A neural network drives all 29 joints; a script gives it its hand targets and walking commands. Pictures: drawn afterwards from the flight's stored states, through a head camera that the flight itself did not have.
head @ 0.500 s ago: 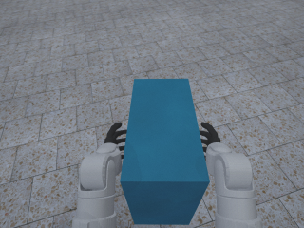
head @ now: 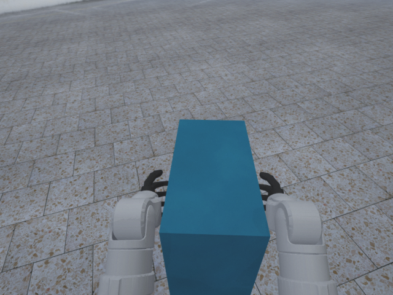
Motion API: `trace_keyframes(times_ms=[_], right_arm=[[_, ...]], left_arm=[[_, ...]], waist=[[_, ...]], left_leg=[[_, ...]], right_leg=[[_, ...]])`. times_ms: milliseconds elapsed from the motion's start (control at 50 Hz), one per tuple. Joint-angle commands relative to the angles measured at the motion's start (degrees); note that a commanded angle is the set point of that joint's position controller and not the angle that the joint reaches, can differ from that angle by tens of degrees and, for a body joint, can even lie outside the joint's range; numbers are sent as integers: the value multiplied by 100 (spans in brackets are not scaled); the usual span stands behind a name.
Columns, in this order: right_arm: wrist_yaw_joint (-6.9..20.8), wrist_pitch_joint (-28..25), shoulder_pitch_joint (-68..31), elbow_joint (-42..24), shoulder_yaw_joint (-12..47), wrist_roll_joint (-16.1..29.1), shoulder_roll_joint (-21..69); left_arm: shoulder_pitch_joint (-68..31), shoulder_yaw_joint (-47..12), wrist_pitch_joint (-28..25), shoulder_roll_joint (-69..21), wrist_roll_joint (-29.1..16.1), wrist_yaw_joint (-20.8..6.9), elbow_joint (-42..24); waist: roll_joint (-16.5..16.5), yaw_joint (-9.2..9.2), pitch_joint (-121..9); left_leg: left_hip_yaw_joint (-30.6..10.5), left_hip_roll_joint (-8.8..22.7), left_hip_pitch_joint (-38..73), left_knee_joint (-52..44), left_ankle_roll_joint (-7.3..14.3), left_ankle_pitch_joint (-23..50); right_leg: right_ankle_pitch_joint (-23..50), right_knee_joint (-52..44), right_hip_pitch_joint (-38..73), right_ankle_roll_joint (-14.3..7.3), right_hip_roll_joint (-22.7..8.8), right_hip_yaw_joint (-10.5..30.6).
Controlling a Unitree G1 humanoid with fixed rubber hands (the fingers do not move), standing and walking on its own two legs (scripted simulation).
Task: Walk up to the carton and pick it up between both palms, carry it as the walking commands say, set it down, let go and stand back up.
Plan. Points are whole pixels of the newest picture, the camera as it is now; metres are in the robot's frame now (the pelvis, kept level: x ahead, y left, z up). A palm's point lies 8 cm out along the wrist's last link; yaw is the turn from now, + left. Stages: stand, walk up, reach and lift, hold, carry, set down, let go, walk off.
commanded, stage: carry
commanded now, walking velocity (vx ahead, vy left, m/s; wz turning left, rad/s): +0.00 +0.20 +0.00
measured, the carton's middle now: (210, 209) +0.32 +0.00 +0.03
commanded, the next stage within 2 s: none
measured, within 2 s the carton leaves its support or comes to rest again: neither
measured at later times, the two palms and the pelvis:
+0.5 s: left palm (116, 213) +0.28 +0.18 +0.08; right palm (239, 207) +0.29 -0.06 +0.08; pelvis -0.01 +0.04 -0.01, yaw +2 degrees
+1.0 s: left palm (83, 222) +0.25 +0.24 +0.09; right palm (213, 222) +0.26 +0.00 +0.09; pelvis -0.04 +0.11 +0.00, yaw +3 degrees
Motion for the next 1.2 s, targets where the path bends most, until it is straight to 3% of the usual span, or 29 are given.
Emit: trace_keyframes(times_ms=[0, 100, 180, 220, 260, 300, 360, 420, 440, 480, 520, 540, 580, 600, 620, 720, 760, 780, 800, 820, 860, 940, 1000, 1040, 1060, 1080, 1100, 1120, 1180], right_arm=[[1537, -316, -3333, -617, 3585, 2524, 6012], [1533, -291, -3357, -816, 3717, 2593, 6027], [1543, -309, -3333, -977, 3750, 2634, 6054], [1541, -327, -3286, -1030, 3709, 2614, 6038], [1516, -348, -3179, -1057, 3662, 2559, 6015], [1484, -360, -3068, -1068, 3628, 2504, 6054], [1445, -381, -3023, -1211, 3649, 2423, 6089], [1419, -349, -3044, -1267, 3621, 2384, 6011], [1416, -339, -2992, -1203, 3604, 2384, 6014], [1408, -318, -2873, -1133, 3632, 2414, 6059], [1432, -279, -2817, -1063, 3646, 2471, 6075], [1466, -261, -2749, -1036, 3621, 2489, 6047], [1515, -300, -2651, -869, 3543, 2466, 6054], [1532, -304, -2788, -951, 3614, 2515, 6125], [1538, -316, -2793, -959, 3658, 2485, 6198], [1461, -391, -2844, -1332, 3686, 2429, 6184], [1420, -376, -2597, -1263, 3638, 2315, 6078], [1405, -371, -2609, -1217, 3587, 2272, 6033], [1430, -322, -2823, -1294, 3710, 2311, 5966], [1430, -334, -2922, -1264, 3698, 2360, 6019], [1420, -377, -3068, -1291, 3779, 2511, 6134], [1396, -373, -3015, -1355, 3836, 2652, 6146], [1421, -323, -2909, -1344, 3857, 2711, 6110], [1464, -284, -2807, -1298, 3872, 2728, 6126], [1502, -260, -2799, -1269, 3863, 2717, 6121], [1547, -256, -2730, -1191, 3803, 2672, 6077], [1575, -315, -2521, -998, 3692, 2588, 6093], [1596, -333, -2763, -1131, 3780, 2657, 6189], [1578, -405, -2773, -1252, 3757, 2534, 6265]], left_arm=[[-3122, -3448, -133, -6005, -2505, -1590, -490], [-2934, -3445, -144, -5985, -2488, -1593, -613], [-2913, -3490, -146, -5930, -2486, -1569, -809], [-2908, -3530, -132, -5912, -2500, -1563, -908], [-3003, -3600, -117, -5981, -2545, -1559, -1017], [-3047, -3707, -115, -6033, -2625, -1572, -1094], [-3071, -3834, -149, -6124, -2799, -1609, -1228], [-2962, -3799, -148, -6054, -2840, -1635, -1174], [-2934, -3777, -134, -6011, -2829, -1642, -1192], [-2865, -3775, -98, -5942, -2781, -1640, -1137], [-2755, -3729, -78, -5845, -2656, -1584, -1108], [-2608, -3723, -64, -5821, -2586, -1548, -1090], [-2832, -3766, -44, -5841, -2562, -1554, -1187], [-2832, -3770, -68, -5883, -2509, -1546, -1074], [-2841, -3814, -98, -5947, -2534, -1567, -1047], [-2964, -3896, -128, -6055, -2850, -1591, -1337], [-2824, -3873, -105, -6076, -2861, -1626, -1271], [-2757, -3850, -97, -6070, -2873, -1651, -1228], [-2575, -3728, -174, -6034, -2721, -1646, -1014], [-2722, -3765, -191, -6048, -2784, -1672, -1147], [-2803, -3763, -181, -6008, -2811, -1671, -1143], [-2699, -3638, -191, -5863, -2658, -1588, -1303], [-2452, -3527, -156, -5734, -2428, -1516, -1252], [-2261, -3507, -133, -5698, -2288, -1469, -1140], [-2180, -3506, -125, -5705, -2234, -1447, -1083], [-2071, -3542, -108, -5720, -2205, -1439, -993], [-2377, -3691, -87, -5743, -2285, -1478, -1182], [-2513, -3723, -127, -5827, -2289, -1481, -1111], [-2999, -4016, -186, -6041, -2661, -1546, -1450]], waist=[[-384, 64, -1330], [-872, 83, -1392], [-913, 65, -1561], [-457, 78, -1620], [671, 98, -1715], [898, 120, -1851], [370, 180, -1856], [-1436, 138, -1591], [-1441, 134, -1498], [-1271, 81, -1617], [-1134, 47, -1857], [-769, 47, -1935], [1300, 14, -1883], [1236, 12, -1877], [898, 37, -1844], [796, 115, -1951], [492, 193, -2075], [-101, 205, -2032], [-1689, 184, -1795], [-1710, 197, -1499], [-882, 150, -1527], [-1369, 123, -1772], [-1564, 139, -1834], [-1347, 73, -1948], [-971, 66, -2048], [-131, 66, -2046], [1597, -15, -1979], [1538, 31, -1979], [1124, 40, -1800]], left_leg=[[-354, 342, 386, 168, 13, -370], [-172, 225, 53, 1029, 5, -791], [-69, 125, 420, 699, 100, -590], [-389, 316, 713, 325, 218, -85], [-1231, 882, 955, -547, 495, -168], [-1368, 1122, 1038, -837, 680, -322], [-586, 643, 655, -601, 262, -501], [-16, 55, -139, 1285, -60, -1330], [-16, 71, -366, 1761, -27, -1566], [62, 33, -286, 1187, 62, -1400], [374, -104, 439, 180, 81, -659], [121, 74, 1044, -139, 134, -139], [-1442, 1307, 1789, -466, 718, 1387], [-1607, 1523, 1731, -581, 975, 1245], [-1485, 1505, 1573, -573, 1076, 1022], [-815, 1125, 1548, -479, 973, 1196], [-494, 859, 1198, -185, 638, 902], [-383, 598, 354, 424, 351, 435], [94, 48, -633, 1350, -23, -1415], [-76, 33, -1311, 2598, -39, -2173], [-448, 140, -1581, 3330, -12, -2023], [158, -119, -1008, 2214, -91, -1789], [428, -286, -312, 1027, -86, -1627], [703, -324, 508, -490, -92, -610], [360, -13, 1182, -700, -69, -311], [-415, 731, 1973, -445, 137, 1581], [-1526, 1688, 2232, -238, 771, 3092], [-1523, 1719, 2067, -116, 1062, 3349], [-734, 1292, 1707, 12, 1106, 2389]], right_leg=[[-18, -935, 167, -129, -1263, 1248], [1364, -703, 197, -397, -1788, 1455], [1572, -356, 47, -228, -1583, 1136], [607, -30, -221, -9, -1238, 874], [-481, 780, -421, 208, -586, 290], [-926, 1066, -359, 235, -321, 27], [-396, -61, 397, 16, -472, 198], [280, -1002, 451, -427, -1984, 2065], [1411, -885, 423, -561, -2248, 2070], [3172, -414, 700, -368, -2057, 1434], [3643, 94, 736, -8, -1649, 883], [2964, 390, 312, 199, -1395, 701], [-1141, 1741, -1014, 609, -441, -201], [-1977, 2535, -1124, 480, -284, -12], [-1923, 2791, -1113, 355, -313, 258], [-1205, 840, -373, 107, -142, -62], [21, -928, 703, -5, -311, -116], [304, -1255, 1446, -136, -1010, 846], [1634, -1243, 1509, -697, -2438, 2689], [2879, -1179, 1396, -1131, -2885, 2812], [3694, -818, 1597, -903, -2447, 1923], [5020, -210, 1743, -412, -1774, 844], [4636, -162, 1599, -281, -1729, 692], [3992, 204, 1464, 37, -1484, 456], [3008, 552, 929, 243, -1340, 427], [1282, 1025, -180, 498, -1086, 246], [-1745, 1781, -1187, 740, -365, -399], [-2368, 2568, -1096, 566, -294, 14], [-1608, 2485, -1193, 385, -264, 68]])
